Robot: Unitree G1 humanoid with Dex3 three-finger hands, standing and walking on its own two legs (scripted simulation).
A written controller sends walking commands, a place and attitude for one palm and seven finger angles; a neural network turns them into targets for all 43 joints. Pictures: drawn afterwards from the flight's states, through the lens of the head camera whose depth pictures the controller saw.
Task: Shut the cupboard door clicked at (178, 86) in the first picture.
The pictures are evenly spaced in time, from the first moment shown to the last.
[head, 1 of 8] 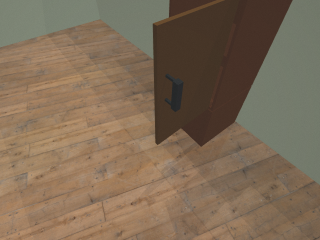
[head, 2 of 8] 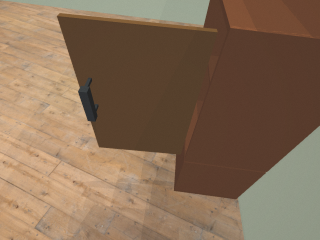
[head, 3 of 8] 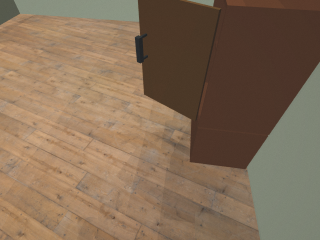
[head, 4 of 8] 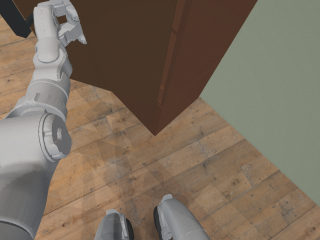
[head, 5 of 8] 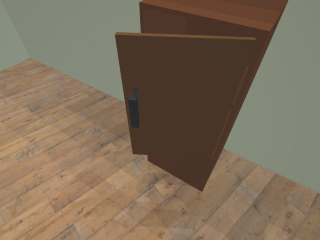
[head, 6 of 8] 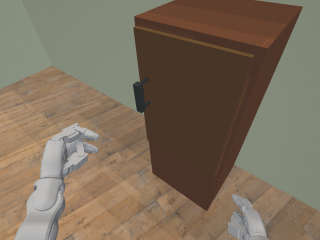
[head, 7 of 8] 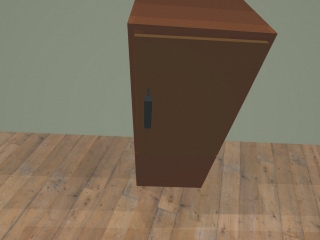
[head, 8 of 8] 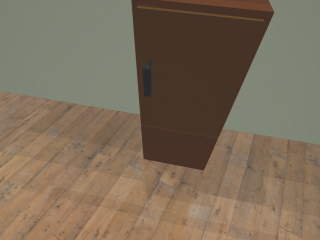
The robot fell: no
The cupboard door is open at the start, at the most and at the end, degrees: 93 93 0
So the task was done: yes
